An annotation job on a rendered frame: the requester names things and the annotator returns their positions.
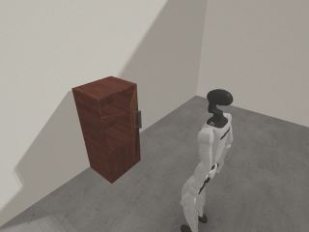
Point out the robot shin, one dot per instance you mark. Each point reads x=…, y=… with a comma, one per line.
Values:
x=200, y=201
x=191, y=219

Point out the left robot hand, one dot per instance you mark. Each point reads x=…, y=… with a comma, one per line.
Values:
x=188, y=200

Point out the handle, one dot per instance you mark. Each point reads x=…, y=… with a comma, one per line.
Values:
x=139, y=119

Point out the right robot forearm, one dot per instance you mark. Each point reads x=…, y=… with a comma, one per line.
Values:
x=225, y=150

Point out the cupboard door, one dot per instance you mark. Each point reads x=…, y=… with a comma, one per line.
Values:
x=134, y=122

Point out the robot right upper arm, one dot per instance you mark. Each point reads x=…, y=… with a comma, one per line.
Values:
x=230, y=133

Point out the right robot shin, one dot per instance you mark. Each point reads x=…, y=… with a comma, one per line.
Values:
x=200, y=201

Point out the robot left upper arm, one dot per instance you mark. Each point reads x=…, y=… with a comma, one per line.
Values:
x=205, y=139

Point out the left robot forearm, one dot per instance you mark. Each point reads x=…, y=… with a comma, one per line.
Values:
x=200, y=178

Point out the right robot hand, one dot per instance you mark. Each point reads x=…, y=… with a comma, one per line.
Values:
x=220, y=163

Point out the left robot shin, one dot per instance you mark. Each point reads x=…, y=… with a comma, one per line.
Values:
x=191, y=219

